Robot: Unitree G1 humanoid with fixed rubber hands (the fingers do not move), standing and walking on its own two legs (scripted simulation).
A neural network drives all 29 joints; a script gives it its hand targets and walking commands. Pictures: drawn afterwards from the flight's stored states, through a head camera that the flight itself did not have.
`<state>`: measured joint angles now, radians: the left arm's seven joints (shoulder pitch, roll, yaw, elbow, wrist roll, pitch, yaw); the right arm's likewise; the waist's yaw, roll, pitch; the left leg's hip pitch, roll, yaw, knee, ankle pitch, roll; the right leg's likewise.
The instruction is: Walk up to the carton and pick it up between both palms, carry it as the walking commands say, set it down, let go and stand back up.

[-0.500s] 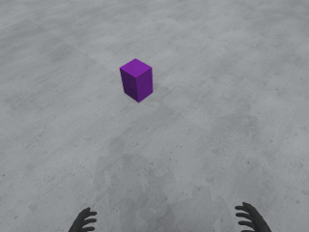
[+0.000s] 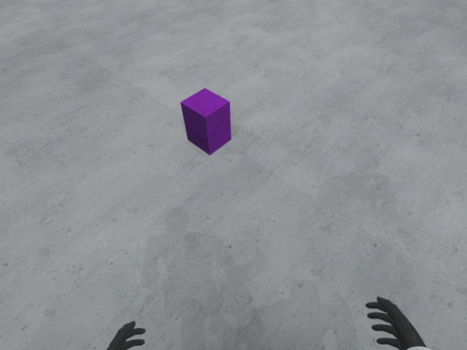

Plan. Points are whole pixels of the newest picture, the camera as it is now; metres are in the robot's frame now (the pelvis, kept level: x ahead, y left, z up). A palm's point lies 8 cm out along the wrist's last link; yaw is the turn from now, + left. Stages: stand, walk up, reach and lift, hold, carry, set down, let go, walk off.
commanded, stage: stand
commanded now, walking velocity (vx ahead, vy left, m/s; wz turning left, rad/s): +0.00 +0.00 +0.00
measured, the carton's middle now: (207, 122) +1.38 +0.16 -0.61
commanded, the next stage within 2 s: walk up in 0.40 s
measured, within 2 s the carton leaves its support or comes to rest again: neither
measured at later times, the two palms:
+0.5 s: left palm out of the picture +0.10 +0.24 -0.11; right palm (411, 348) +0.13 -0.27 -0.08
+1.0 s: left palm (86, 349) +0.15 +0.29 -0.12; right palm out of the picture +0.11 -0.19 -0.09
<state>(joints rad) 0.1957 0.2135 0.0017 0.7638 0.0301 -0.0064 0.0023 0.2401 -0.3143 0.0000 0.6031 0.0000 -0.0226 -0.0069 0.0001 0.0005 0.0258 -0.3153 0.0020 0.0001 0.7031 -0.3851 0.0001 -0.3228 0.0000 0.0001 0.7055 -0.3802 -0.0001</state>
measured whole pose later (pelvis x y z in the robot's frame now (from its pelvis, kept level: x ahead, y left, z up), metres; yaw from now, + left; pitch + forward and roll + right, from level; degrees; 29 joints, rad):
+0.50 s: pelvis +0.00 +0.00 +0.00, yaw +0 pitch +0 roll +0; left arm 0.20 0.22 0.00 0.81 0.03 -0.01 0.00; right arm 0.24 -0.32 0.00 0.60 0.00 -0.03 -0.01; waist 0.00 0.00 0.03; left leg -0.32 0.00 0.00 0.70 -0.38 0.00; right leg -0.32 0.00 0.00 0.71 -0.37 0.00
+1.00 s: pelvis +0.07 +0.06 +0.01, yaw +1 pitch +3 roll -2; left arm 0.23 0.23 0.00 0.83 0.04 0.01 -0.03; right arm 0.45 -0.23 0.00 0.66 0.00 -0.04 0.03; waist -0.03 0.00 0.02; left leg -0.24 0.01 -0.01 0.60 -0.41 0.03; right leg -0.49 -0.05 0.00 1.08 -0.41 0.00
